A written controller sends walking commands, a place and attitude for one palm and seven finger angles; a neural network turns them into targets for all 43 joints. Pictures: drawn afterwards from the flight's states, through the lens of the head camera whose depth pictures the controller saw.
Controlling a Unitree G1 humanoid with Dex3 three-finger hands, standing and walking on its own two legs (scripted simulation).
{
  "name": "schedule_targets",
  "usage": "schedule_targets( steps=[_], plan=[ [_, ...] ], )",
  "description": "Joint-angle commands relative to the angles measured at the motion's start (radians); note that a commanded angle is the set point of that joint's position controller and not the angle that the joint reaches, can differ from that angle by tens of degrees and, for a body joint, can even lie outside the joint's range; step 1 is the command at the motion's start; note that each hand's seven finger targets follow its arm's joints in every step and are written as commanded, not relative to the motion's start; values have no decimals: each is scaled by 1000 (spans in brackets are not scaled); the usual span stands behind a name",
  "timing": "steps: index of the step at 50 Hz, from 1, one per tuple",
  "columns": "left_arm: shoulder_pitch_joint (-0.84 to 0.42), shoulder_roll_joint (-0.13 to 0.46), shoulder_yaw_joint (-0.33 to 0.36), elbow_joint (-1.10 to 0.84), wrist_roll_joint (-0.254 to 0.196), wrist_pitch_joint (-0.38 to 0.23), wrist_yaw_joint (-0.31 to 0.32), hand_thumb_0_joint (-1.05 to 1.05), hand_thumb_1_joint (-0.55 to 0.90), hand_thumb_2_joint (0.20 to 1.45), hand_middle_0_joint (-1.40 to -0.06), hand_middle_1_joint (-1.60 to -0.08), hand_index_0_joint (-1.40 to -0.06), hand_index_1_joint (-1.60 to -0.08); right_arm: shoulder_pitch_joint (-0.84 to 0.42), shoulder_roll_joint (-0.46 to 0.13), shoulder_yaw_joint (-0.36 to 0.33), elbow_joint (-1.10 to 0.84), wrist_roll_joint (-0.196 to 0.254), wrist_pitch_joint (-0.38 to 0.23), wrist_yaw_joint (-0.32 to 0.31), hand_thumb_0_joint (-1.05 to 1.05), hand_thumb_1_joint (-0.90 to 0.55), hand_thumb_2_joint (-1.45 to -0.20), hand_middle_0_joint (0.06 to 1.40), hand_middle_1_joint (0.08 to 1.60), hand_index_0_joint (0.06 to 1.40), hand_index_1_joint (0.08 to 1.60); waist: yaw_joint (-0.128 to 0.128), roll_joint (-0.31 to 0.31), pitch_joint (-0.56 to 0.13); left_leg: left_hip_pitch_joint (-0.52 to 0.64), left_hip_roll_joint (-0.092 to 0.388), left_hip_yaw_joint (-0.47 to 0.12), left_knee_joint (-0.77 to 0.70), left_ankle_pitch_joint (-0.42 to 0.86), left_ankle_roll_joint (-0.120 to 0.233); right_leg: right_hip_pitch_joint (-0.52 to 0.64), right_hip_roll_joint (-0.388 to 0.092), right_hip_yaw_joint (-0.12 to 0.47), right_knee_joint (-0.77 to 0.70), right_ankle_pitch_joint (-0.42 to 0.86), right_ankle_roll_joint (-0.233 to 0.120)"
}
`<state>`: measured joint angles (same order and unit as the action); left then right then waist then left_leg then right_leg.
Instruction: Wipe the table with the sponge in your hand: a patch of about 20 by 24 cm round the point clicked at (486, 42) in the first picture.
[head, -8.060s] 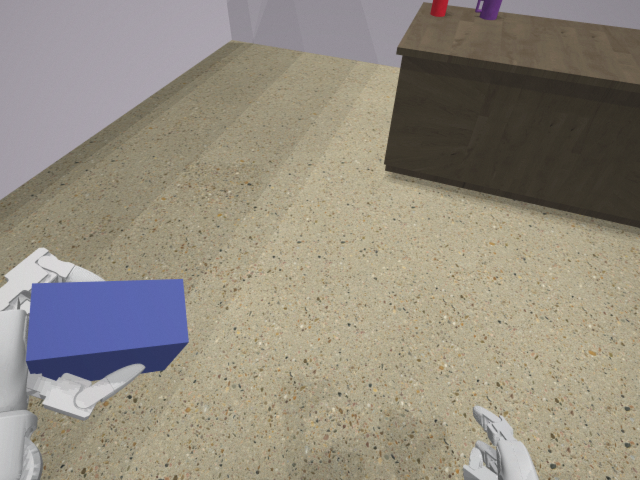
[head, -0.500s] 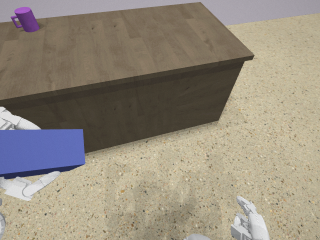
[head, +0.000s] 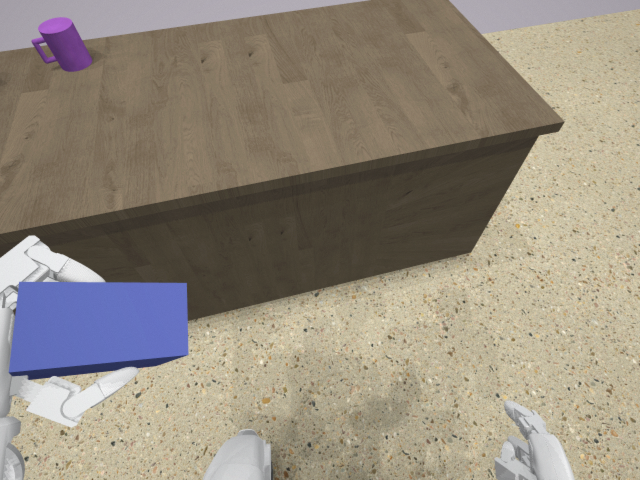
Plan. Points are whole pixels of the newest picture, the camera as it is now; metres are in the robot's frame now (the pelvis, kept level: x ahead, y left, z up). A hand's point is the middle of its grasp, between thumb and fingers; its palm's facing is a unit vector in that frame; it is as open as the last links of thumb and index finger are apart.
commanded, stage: take the last steps up to it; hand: left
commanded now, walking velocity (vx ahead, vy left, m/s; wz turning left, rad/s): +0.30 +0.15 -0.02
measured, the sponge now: (124, 331) +0.23 +0.19 +0.14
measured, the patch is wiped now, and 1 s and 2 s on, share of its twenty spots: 0.00 0.00 0.00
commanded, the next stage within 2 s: come to a stop and stand still in 1.02 s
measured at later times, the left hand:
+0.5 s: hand (51, 221) +0.32 +0.28 +0.17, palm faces +0.36 -0.77 -0.53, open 10.5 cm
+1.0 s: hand out of the picture +0.40 +0.37 +0.18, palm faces +0.37 -0.81 -0.46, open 10.5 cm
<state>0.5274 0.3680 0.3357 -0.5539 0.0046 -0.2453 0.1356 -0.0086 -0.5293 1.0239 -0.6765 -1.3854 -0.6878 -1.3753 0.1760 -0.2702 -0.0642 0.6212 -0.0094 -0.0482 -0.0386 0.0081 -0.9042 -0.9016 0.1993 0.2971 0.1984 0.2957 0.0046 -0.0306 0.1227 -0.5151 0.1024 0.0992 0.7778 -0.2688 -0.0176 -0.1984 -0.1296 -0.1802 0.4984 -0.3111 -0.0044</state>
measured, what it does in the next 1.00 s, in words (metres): walks ahead: left foot, then right foot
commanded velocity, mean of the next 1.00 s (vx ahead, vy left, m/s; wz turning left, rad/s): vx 0.22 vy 0.15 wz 0.01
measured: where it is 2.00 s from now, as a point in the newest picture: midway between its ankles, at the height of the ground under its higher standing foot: (263, 468)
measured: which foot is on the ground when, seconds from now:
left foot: up 0.00-0.08, down 0.10-0.44, up 0.46-0.78, down 0.80-1.00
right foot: down 0.00-0.10, up 0.12-0.40, down 0.42-0.80, up 0.82-1.00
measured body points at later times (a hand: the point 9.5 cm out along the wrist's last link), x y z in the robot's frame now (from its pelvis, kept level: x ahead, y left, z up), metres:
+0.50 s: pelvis +0.10 +0.05 -0.02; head +0.13 +0.02 +0.43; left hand +0.29 +0.32 +0.20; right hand +0.26 -0.15 -0.14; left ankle +0.08 +0.16 -0.70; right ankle +0.12 -0.03 -0.74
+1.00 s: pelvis +0.17 +0.14 -0.01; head +0.20 +0.15 +0.44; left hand +0.37 +0.42 +0.20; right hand +0.34 -0.08 -0.10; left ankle +0.21 +0.23 -0.74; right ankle +0.15 +0.04 -0.69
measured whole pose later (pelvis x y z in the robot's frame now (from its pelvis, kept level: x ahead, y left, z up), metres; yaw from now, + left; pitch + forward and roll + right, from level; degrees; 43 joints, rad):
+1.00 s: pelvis +0.17 +0.14 -0.01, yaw -2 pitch +0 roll +0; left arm 0.45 0.42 0.42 -0.54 -0.01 -0.24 0.15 -0.01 -0.53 1.02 -0.68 -1.39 -0.69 -1.38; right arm 0.18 -0.13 -0.01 0.59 0.01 -0.09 -0.03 0.01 -0.90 -0.90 0.20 0.30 0.20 0.30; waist 0.00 -0.02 0.07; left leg -0.31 0.05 0.16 0.54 -0.23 0.04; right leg -0.44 -0.07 -0.13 0.99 -0.47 0.03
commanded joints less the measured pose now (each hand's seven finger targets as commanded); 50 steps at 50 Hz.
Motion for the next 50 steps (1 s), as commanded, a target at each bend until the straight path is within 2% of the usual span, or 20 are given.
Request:
schedule_targets(
  steps=[1, 3, 5, 6, 9, 12, 19, 20, 22, 23, 27, 30, 34, 38, 39, 40, 41, 44, 47, 50],
  plan=[
    [-51, 215, 216, -254, -28, -62, 62, 0, 100, 1300, -1200, -1600, -1200, -1600, -42, -14, -10, -170, 5, -60, -10, 0, -900, -900, 200, 300, 200, 300, 16, -126, -265, 193, -76, 113, -232, 69, 6, 146, -181, 148, -49, 478, -94],
    [-68, 182, 192, -242, -28, -68, 61, 0, 100, 1300, -1200, -1600, -1200, -1600, -18, -36, -24, -171, 12, -62, -25, 0, -900, -900, 200, 300, 200, 300, -15, 19, -297, 398, -65, 92, -358, 130, 22, 60, -108, 90, 177, 384, -42],
    [-91, 169, 180, -230, -30, -89, 60, 0, 100, 1300, -1200, -1600, -1200, -1600, -16, -72, -39, -176, 18, -60, -23, 0, -900, -900, 200, 300, 200, 300, -16, 375, -313, 604, 268, -384, -419, 376, 192, -315, 68, 45, 591, -319, 27],
    [-106, 201, 189, -162, -16, -87, 59, 0, 100, 1300, -1200, -1600, -1200, -1600, -12, -65, -33, -179, 20, -64, -17, 0, -900, -900, 200, 300, 200, 300, -22, 279, -264, 519, 305, -449, -456, 353, 251, -367, 85, 107, 729, -361, 10],
    [-118, 218, 201, -152, -28, -78, 36, 0, 100, 1300, -1200, -1600, -1200, -1600, -39, -52, -25, -137, 26, -75, -19, 0, -900, -900, 200, 300, 200, 300, -9, 236, -238, 465, 258, -322, -437, 244, 271, -454, 5, 137, 729, -236, 36],
    [-110, 178, 153, -293, -28, -84, 21, 0, 100, 1300, -1200, -1600, -1200, -1600, -53, -39, -7, -140, 31, -102, -3, 0, -900, -900, 200, 300, 200, 300, 8, 284, -230, 354, 163, -148, -454, 215, 215, -333, 16, 76, 550, -124, 36],
    [-58, 197, 185, -187, -35, -37, 36, 0, 100, 1300, -1200, -1600, -1200, -1600, -40, -30, 19, -127, 19, -111, -25, 0, -900, -900, 200, 300, 200, 300, 11, 161, -270, 289, 132, -81, -313, 163, 128, 2, 79, -3, 19, 15, 29],
    [-73, 199, 192, -149, -32, -33, 36, 0, 100, 1300, -1200, -1600, -1200, -1600, -39, -25, 16, -122, 19, -99, -27, 0, -900, -900, 200, 300, 200, 300, 10, 74, -277, 221, 98, -51, -204, 91, 104, 86, 30, 64, -68, 75, 7],
    [-87, 216, 205, -55, -33, -20, 34, 0, 100, 1300, -1200, -1600, -1200, -1600, -50, -5, 23, -140, 12, -78, -18, 0, -900, -900, 200, 300, 200, 300, 5, -286, -253, -150, -96, 11, 232, -267, 23, 266, -334, 657, -198, 229, -168],
    [-141, 207, 198, -50, -47, -22, 32, 0, 100, 1300, -1200, -1600, -1200, -1600, -61, -32, 13, -128, 14, -80, -11, 0, -900, -900, 200, 300, 200, 300, 4, -250, -219, -190, -59, -94, 376, -244, 3, 223, -386, 676, -221, 225, -192],
    [-123, 177, 167, -44, -32, -56, 18, 0, 100, 1300, -1200, -1600, -1200, -1600, -78, -11, 35, -106, 13, -43, -5, 0, -900, -900, 200, 300, 200, 300, 1, -70, -195, -177, -13, -104, 379, -105, -16, 166, -255, 317, -142, 495, -136],
    [-123, 164, 133, -101, -23, -71, 22, 0, 100, 1300, -1200, -1600, -1200, -1600, -72, -22, 28, -123, 9, -39, -2, 0, -900, -900, 200, 300, 200, 300, -7, -132, -195, -53, -15, -27, 165, -44, -8, 116, -205, 162, -132, 567, -102],
    [-96, 201, 158, -232, -23, -69, 46, 0, 100, 1300, -1200, -1600, -1200, -1600, -75, -15, 9, -166, 3, -65, -12, 0, -900, -900, 200, 300, 200, 300, 28, -135, -223, 112, -60, 57, -99, -31, 9, 123, -195, 169, -103, 566, -109],
    [-101, 212, 192, -282, -27, -64, 58, 0, 100, 1300, -1200, -1600, -1200, -1600, -39, -26, -11, -178, 8, -61, -27, 0, -900, -900, 200, 300, 200, 300, -2, -25, -268, 340, -81, 83, -329, 115, 8, 59, -129, 125, 46, 344, -54],
    [-125, 202, 185, -300, -29, -72, 57, 0, 100, 1300, -1200, -1600, -1200, -1600, -23, -46, -21, -180, 14, -62, -32, 0, -900, -900, 200, 300, 200, 300, -17, 127, -288, 436, -28, 15, -369, 145, 27, -17, -80, 98, 200, 250, -26],
    [-118, 195, 188, -297, -30, -81, 58, 0, 100, 1300, -1200, -1600, -1200, -1600, -24, -69, -29, -185, 17, -63, -31, 0, -900, -900, 200, 300, 200, 300, -12, 363, -296, 543, 158, -227, -390, 324, 112, -220, 35, 33, 400, -138, 24],
    [-120, 203, 181, -283, -18, -89, 57, 0, 100, 1300, -1200, -1600, -1200, -1600, -15, -64, -29, -197, 21, -67, -23, 0, -900, -900, 200, 300, 200, 300, -4, 392, -291, 529, 259, -371, -436, 428, 195, -302, 87, 69, 586, -381, 19],
    [-106, 224, 209, -198, -26, -79, 45, 0, 100, 1300, -1200, -1600, -1200, -1600, -16, -54, -21, -153, 19, -77, -18, 0, -900, -900, 200, 300, 200, 300, -16, 294, -257, 470, 236, -311, -418, 404, 231, -375, 37, 109, 659, -270, 30],
    [-74, 165, 159, -240, -34, -75, 24, 0, 100, 1300, -1200, -1600, -1200, -1600, -29, -47, -12, -152, 31, -94, -3, 0, -900, -900, 200, 300, 200, 300, -5, 260, -244, 408, 156, -159, -419, 386, 196, -311, 47, 68, 506, -142, 39],
    [-46, 150, 125, -241, -43, -51, 16, 0, 100, 1300, -1200, -1600, -1200, -1600, -35, -39, 10, -150, 27, -104, 0, 0, -900, -900, 200, 300, 200, 300, -6, 257, -237, 332, 154, -145, -450, 317, 180, -200, 74, 36, 355, -119, 43]
  ],
)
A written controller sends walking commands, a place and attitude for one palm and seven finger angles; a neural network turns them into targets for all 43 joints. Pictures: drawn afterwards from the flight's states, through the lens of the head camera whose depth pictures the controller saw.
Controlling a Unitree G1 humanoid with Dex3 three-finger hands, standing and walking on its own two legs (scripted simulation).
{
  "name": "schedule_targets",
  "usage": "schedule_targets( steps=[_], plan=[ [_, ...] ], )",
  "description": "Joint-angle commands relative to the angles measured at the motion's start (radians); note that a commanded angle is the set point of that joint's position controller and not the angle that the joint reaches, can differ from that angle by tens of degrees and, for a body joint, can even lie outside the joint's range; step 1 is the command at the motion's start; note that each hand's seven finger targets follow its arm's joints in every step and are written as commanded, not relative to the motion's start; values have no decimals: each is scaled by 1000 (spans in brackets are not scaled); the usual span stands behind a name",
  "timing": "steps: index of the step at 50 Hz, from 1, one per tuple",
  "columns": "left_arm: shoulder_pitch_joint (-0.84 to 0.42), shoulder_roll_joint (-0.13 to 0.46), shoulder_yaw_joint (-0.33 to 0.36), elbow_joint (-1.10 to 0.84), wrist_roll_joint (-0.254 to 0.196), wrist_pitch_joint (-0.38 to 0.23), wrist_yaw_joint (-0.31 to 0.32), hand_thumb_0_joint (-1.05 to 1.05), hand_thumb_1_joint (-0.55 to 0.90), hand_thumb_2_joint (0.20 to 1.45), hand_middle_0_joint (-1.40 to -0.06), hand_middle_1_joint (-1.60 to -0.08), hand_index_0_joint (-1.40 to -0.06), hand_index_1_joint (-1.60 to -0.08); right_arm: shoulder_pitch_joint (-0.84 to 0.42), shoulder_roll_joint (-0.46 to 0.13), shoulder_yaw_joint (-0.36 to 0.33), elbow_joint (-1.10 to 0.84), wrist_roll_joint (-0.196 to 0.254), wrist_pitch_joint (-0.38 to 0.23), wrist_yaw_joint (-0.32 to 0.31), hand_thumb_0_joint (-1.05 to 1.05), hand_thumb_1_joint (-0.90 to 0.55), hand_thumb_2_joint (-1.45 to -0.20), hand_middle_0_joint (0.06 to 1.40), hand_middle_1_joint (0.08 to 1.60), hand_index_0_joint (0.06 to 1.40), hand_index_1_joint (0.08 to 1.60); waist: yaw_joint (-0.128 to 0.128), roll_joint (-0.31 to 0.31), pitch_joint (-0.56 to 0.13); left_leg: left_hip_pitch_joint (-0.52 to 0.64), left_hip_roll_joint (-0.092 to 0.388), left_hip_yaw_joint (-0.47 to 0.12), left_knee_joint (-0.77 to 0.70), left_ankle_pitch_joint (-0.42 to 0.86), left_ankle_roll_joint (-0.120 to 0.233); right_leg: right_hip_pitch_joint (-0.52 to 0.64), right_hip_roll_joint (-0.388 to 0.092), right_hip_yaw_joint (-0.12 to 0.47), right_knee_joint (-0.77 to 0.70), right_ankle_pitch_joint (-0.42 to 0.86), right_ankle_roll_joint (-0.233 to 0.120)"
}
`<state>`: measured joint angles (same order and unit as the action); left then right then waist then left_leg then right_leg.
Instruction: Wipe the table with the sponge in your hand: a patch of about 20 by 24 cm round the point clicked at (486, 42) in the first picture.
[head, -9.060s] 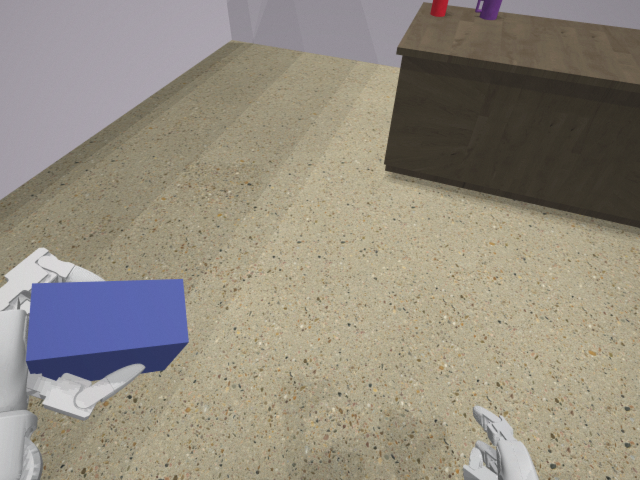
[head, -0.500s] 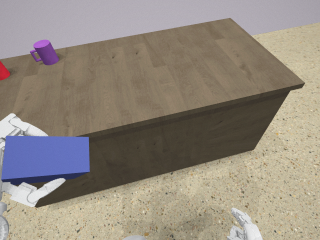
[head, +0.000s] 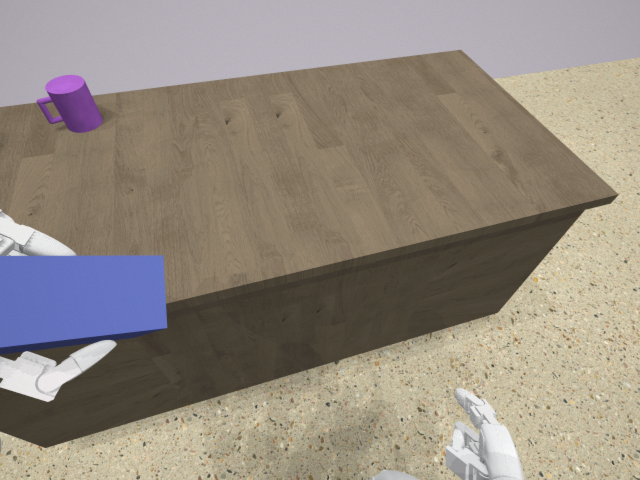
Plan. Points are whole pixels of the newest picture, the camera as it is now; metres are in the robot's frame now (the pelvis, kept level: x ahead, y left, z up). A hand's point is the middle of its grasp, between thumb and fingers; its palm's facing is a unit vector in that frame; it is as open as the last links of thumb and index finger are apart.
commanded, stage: take the last steps up to it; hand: left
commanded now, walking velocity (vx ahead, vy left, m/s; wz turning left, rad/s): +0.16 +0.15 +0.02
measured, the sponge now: (99, 304) +0.24 +0.22 +0.16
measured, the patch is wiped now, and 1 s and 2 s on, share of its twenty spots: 0.00 0.00 0.00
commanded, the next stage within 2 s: come to a stop and stand still in 0.02 s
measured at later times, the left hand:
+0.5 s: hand (35, 319) +0.22 +0.26 +0.16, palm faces +0.34 -0.86 -0.39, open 10.5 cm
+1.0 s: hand out of the picture +0.16 +0.28 +0.16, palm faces +0.37 -0.84 -0.40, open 10.5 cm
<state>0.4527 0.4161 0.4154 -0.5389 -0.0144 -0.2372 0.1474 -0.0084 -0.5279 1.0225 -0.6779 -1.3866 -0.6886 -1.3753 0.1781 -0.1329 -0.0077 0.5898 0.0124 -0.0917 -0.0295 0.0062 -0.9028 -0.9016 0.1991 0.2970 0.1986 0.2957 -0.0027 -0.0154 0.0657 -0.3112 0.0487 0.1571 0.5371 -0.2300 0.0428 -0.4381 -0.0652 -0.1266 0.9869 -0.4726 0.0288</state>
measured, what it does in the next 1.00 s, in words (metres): steps on the spot: right foot, then left foot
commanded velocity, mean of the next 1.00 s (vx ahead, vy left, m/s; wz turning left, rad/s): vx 0.01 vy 0.01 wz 0.00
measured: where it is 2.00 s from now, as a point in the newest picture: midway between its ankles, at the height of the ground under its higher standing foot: outside the picture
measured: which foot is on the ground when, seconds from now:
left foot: down 0.00-0.16, up 0.18-0.44, down 0.46-1.00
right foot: up 0.00-0.12, down 0.14-1.00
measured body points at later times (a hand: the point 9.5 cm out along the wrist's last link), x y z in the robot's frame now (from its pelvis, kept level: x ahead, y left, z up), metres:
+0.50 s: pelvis +0.00 +0.04 +0.00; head +0.02 +0.05 +0.45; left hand +0.19 +0.31 +0.19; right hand +0.18 -0.22 -0.07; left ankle +0.03 +0.15 -0.74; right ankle +0.03 -0.07 -0.73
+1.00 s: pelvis -0.05 +0.04 +0.00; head -0.05 +0.04 +0.45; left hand +0.14 +0.32 +0.18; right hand +0.10 -0.18 -0.09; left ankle +0.03 +0.15 -0.73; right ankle -0.02 -0.06 -0.73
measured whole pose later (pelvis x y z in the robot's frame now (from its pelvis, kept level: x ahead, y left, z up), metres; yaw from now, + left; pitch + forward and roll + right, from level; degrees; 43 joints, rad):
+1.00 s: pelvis -0.05 +0.04 +0.00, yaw -1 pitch -3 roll -2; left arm 0.46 0.35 0.30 -0.44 -0.02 -0.17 0.14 -0.01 -0.53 1.02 -0.68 -1.39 -0.69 -1.37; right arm 0.23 -0.19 0.02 0.65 -0.01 -0.07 -0.07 0.01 -0.90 -0.90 0.20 0.30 0.20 0.30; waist 0.02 0.04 0.05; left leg -0.31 0.04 0.05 0.49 -0.14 0.01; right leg -0.22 0.03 -0.06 0.47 -0.21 -0.02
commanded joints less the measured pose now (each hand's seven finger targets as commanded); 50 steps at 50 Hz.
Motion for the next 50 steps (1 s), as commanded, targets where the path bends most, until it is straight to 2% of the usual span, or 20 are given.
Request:
schedule_targets(
  steps=[1, 4, 6, 7, 8, 9, 10, 13, 15, 18, 21, 22, 24, 27, 33, 37, 40, 42, 45, 50],
  plan=[
    [28, 106, 47, -242, -25, -49, 5, 0, 100, 1300, -1200, -1600, -1200, -1600, -34, -178, -42, -116, 2, -61, -14, 0, -900, -900, 200, 300, 200, 300, 0, 222, -180, 121, 212, -205, -212, 252, 116, 68, 18, -26, -181, 42, 10],
    [15, 133, 75, -188, -26, -25, 13, 0, 100, 1300, -1200, -1600, -1200, -1600, -36, -179, -33, -110, -3, -52, -32, 0, -900, -900, 200, 300, 200, 300, 10, 146, -189, 103, 208, -200, -173, 152, 92, 167, 26, -39, -376, 74, 5],
    [-12, 149, 90, -157, -20, -17, 17, 0, 100, 1300, -1200, -1600, -1200, -1600, -46, -174, -28, -107, -6, -39, -40, 0, -900, -900, 200, 300, 200, 300, 14, 72, -194, 31, 181, -178, -89, 45, 53, 289, -4, -1, -545, 207, -14],
    [-36, 171, 104, -150, -14, -14, 20, 0, 100, 1300, -1200, -1600, -1200, -1600, -40, -163, -22, -113, -7, -29, -39, 0, -900, -900, 200, 300, 200, 300, -1, -40, -208, -32, 128, -139, 21, -22, 20, 344, -99, 146, -606, 293, -60],
    [-61, 178, 102, -135, -20, -11, 21, 0, 100, 1300, -1200, -1600, -1200, -1600, -47, -147, -15, -126, -9, -22, -36, 0, -900, -900, 200, 300, 200, 300, -13, -196, -193, -129, 30, -73, 150, -127, -29, 377, -254, 384, -649, 448, -127],
    [-95, 167, 103, -113, -33, -9, 23, 0, 100, 1300, -1200, -1600, -1200, -1600, -57, -148, -12, -131, -3, -33, -31, 0, -900, -900, 200, 300, 200, 300, -2, -261, -167, -180, -27, -83, 286, -259, -61, 364, -347, 482, -668, 565, -191],
    [-81, 135, 76, -70, -36, -6, 17, 0, 100, 1300, -1200, -1600, -1200, -1600, -40, -171, -29, -114, -3, -31, -22, 0, -900, -900, 200, 300, 200, 300, -2, -281, -153, -187, -19, -138, 414, -259, -70, 349, -363, 466, -669, 632, -210],
    [-66, 131, 75, -75, -24, -15, 24, 0, 100, 1300, -1200, -1600, -1200, -1600, -79, -134, 6, -111, -5, -15, -25, 0, -900, -900, 200, 300, 200, 300, 1, -122, -170, -176, -8, -133, 393, -226, -79, 397, -283, 269, -587, 885, -177],
    [-52, 127, 64, -114, -13, -27, 29, 0, 100, 1300, -1200, -1600, -1200, -1600, -93, -131, 12, -115, -13, -11, -35, 0, -900, -900, 200, 300, 200, 300, 11, -121, -185, -128, -22, -85, 277, -179, -72, 407, -228, 162, -568, 909, -146],
    [-8, 119, 55, -170, -13, -31, 37, 0, 100, 1300, -1200, -1600, -1200, -1600, -99, -134, 2, -134, -18, -13, -45, 0, -900, -900, 200, 300, 200, 300, 28, -101, -195, -55, -44, -52, 113, -105, -62, 414, -191, 140, -570, 827, -137],
    [-5, 129, 63, -264, -20, -27, 42, 0, 100, 1300, -1200, -1600, -1200, -1600, -57, -157, -23, -147, -21, -4, -45, 0, -900, -900, 200, 300, 200, 300, 7, -21, -224, 104, -39, -74, -95, 82, -64, 366, -152, 140, -527, 649, -93],
    [1, 152, 79, -287, -25, -30, 44, 0, 100, 1300, -1200, -1600, -1200, -1600, -52, -169, -31, -150, -17, -2, -50, 0, -900, -900, 200, 300, 200, 300, 5, 27, -227, 159, 18, -110, -135, 202, -53, 336, -114, 116, -485, 552, -68],
    [-6, 143, 64, -292, -20, -40, 40, 0, 100, 1300, -1200, -1600, -1200, -1600, -55, -199, -40, -168, -11, -5, -48, 0, -900, -900, 200, 300, 200, 300, 21, 218, -191, 161, 180, -278, -172, 422, 5, 222, -1, 70, -408, 214, -21],
    [-43, 157, 84, -244, -14, -48, 27, 0, 100, 1300, -1200, -1600, -1200, -1600, -65, -179, -29, -153, -29, -23, -43, 0, -900, -900, 200, 300, 200, 300, 22, 339, -88, 18, 223, -321, -284, 285, 51, 188, 29, 73, -266, -17, -18],
    [-56, 72, -9, -165, -15, -31, 17, 0, 100, 1300, -1200, -1600, -1200, -1600, -26, -193, -32, -132, -8, -69, -28, 0, -900, -900, 200, 300, 200, 300, -3, 204, -165, 138, 172, -244, -194, 302, 29, 240, 61, 60, -487, 136, -3],
    [-86, 110, 20, -146, -11, -23, 19, 0, 100, 1300, -1200, -1600, -1200, -1600, -65, -187, -17, -129, -15, -65, -30, 0, -900, -900, 200, 300, 200, 300, 4, 101, -149, -8, 107, -216, -184, -30, -21, 349, 22, 127, -616, 268, -25],
    [-78, 97, 12, -130, -27, -7, 10, 0, 100, 1300, -1200, -1600, -1200, -1600, -66, -174, -18, -131, -15, -48, -31, 0, -900, -900, 200, 300, 200, 300, 3, -63, -108, 59, 16, -156, -72, -146, -51, 157, -56, 256, -725, 33, -73],
    [-104, 139, 44, -162, -30, -2, 16, 0, 100, 1300, -1200, -1600, -1200, -1600, -78, -168, -12, -123, -22, -38, -38, 0, -900, -900, 200, 300, 200, 300, 3, -49, -109, 110, 10, -147, -43, -118, -51, 85, -73, 275, -758, -35, -80],
    [-123, 120, 31, -152, -30, -1, 19, 0, 100, 1300, -1200, -1600, -1200, -1600, -82, -161, -1, -117, -23, -38, -46, 0, -900, -900, 200, 300, 200, 300, 6, 17, -118, 82, 30, -182, -124, -84, -41, 149, -20, 210, -697, 43, -52],
    [-106, 99, 16, -112, -16, -14, 17, 0, 100, 1300, -1200, -1600, -1200, -1600, -72, -177, -7, -124, -16, -47, -52, 0, -900, -900, 200, 300, 200, 300, 13, 111, -73, -18, 69, -242, -255, -298, -27, 198, 38, 166, -655, -26, -35]
  ],
)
